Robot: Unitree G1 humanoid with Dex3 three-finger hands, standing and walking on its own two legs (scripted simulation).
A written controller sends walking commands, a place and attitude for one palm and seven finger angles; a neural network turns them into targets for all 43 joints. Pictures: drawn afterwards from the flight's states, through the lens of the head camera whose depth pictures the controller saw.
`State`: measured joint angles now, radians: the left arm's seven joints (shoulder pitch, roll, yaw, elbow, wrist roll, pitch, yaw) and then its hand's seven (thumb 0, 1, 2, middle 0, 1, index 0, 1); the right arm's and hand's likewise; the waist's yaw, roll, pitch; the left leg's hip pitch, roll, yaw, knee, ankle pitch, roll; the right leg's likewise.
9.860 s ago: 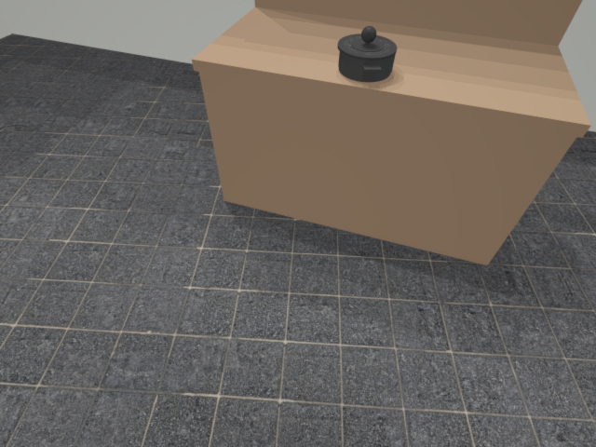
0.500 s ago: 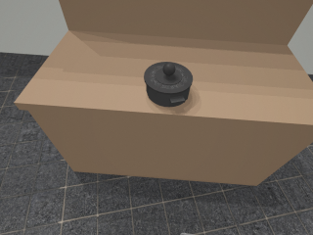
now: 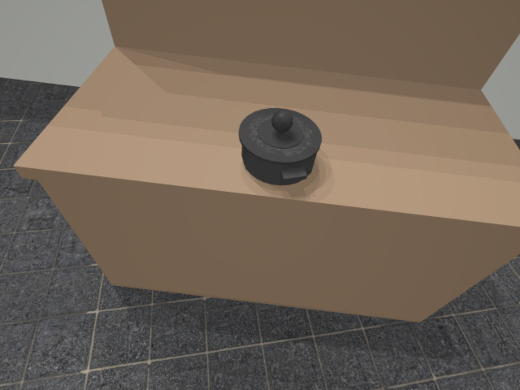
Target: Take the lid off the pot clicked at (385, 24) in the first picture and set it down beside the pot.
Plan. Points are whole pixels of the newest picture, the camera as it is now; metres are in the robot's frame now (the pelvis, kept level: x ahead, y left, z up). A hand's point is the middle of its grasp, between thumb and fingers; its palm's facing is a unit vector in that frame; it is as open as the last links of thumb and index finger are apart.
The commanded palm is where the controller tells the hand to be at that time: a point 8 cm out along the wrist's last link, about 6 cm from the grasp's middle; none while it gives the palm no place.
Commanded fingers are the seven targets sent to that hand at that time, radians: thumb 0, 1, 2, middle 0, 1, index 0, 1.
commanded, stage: look again from close up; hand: left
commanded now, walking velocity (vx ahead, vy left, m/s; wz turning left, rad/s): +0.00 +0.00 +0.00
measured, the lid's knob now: (282, 121) +0.63 +0.01 +0.05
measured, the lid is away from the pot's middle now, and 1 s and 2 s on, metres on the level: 0.00 0.00 0.00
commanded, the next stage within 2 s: shuffle to correct the standing spot in 1.44 s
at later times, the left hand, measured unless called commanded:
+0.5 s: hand out of the picture +0.03 +0.23 -0.17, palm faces +0.00 -0.97 -0.22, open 7.4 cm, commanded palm none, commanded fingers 0.00 0.90 0.90 -0.20 -0.30 -0.20 -0.30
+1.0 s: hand out of the picture +0.05 +0.19 -0.18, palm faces -0.01 -0.98 -0.17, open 7.4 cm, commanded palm none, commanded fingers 0.00 0.90 0.90 -0.20 -0.30 -0.20 -0.30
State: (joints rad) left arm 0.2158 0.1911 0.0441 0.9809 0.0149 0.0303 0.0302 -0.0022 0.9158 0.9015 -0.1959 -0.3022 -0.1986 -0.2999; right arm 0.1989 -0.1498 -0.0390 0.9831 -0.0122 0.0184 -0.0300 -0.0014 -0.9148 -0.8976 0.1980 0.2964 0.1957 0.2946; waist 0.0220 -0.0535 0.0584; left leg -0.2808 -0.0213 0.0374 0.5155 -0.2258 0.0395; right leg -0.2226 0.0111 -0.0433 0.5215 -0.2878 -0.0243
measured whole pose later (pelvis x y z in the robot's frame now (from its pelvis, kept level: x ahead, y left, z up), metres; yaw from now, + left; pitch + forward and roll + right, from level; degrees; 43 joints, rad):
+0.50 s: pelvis +0.02 +0.05 +0.00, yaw -2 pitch +1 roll +0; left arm 0.32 0.19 0.00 1.01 0.02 0.01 0.03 0.00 0.91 0.90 -0.19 -0.30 -0.20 -0.30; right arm 0.25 -0.18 -0.01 1.00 -0.01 -0.02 -0.02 0.00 -0.92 -0.90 0.20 0.30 0.20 0.30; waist 0.01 0.00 -0.01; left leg -0.26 -0.08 0.09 0.48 -0.24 0.11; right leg -0.22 -0.05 0.01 0.51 -0.30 0.04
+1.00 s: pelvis +0.04 +0.03 +0.00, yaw -2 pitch +0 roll +0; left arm 0.29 0.17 -0.01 1.08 0.01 0.00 0.03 0.00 0.91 0.90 -0.19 -0.30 -0.20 -0.30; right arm 0.27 -0.15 0.00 1.11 -0.01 -0.03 -0.03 0.00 -0.92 -0.90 0.20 0.30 0.20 0.30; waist 0.01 -0.03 0.01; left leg -0.21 -0.05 0.08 0.45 -0.26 0.07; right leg -0.16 -0.02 0.00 0.46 -0.31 0.01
